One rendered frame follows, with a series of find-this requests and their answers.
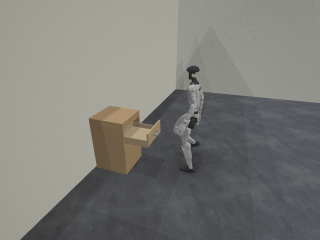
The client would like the left robot upper arm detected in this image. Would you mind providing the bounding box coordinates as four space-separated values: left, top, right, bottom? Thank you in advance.
188 85 197 109

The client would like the right robot upper arm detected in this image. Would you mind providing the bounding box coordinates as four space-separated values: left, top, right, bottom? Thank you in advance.
198 81 204 102

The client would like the robot left forearm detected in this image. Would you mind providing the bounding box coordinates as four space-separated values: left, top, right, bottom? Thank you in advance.
182 104 196 126

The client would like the robot right shin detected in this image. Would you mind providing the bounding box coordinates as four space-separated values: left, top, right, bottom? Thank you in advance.
175 131 195 144

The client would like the cabinet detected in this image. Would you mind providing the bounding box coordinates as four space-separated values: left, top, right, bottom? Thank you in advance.
88 106 142 175

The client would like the robot right forearm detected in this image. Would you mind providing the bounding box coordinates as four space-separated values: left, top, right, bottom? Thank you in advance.
198 100 204 115

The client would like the robot left hand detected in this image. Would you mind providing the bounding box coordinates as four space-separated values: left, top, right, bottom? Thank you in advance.
175 124 186 138

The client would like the drawer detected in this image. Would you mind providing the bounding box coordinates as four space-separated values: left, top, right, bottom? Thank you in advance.
123 120 160 148

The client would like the right robot foot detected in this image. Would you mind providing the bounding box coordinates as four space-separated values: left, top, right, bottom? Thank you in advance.
190 141 201 148

